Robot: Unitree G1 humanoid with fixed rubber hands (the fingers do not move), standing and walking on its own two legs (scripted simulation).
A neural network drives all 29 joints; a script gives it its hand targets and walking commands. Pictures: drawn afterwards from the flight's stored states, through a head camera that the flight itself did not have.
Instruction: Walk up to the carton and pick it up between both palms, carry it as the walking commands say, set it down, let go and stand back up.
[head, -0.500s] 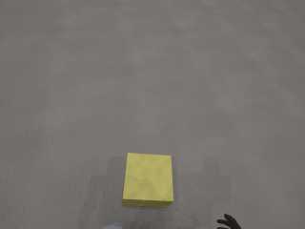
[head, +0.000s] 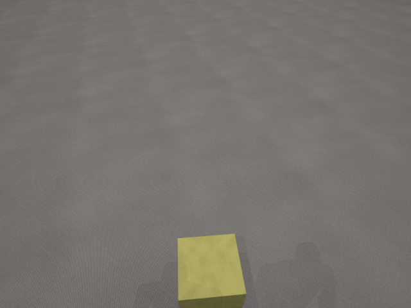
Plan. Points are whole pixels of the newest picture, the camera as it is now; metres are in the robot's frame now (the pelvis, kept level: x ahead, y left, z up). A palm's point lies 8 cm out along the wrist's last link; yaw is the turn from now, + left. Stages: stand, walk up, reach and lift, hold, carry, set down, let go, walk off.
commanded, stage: walk up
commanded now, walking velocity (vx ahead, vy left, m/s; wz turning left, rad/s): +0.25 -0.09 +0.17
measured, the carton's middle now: (208, 272) +0.50 -0.02 -0.69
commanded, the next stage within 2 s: none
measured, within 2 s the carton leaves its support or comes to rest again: neither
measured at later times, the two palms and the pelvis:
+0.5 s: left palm out of the picture +0.13 +0.25 -0.16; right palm out of the picture +0.07 -0.18 -0.14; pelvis +0.10 +0.02 +0.00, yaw +2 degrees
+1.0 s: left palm out of the picture +0.17 +0.27 -0.19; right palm out of the picture +0.13 -0.23 -0.15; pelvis +0.10 +0.03 -0.03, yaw +3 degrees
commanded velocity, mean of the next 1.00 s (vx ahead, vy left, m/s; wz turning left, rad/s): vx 0.04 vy -0.10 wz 0.05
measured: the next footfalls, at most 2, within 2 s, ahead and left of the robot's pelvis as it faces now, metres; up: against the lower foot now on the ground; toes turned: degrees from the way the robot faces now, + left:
right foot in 0.60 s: +0.26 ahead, -0.11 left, +0.00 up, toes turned -5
right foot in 1.34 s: +0.11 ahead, -0.17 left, +0.00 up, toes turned +8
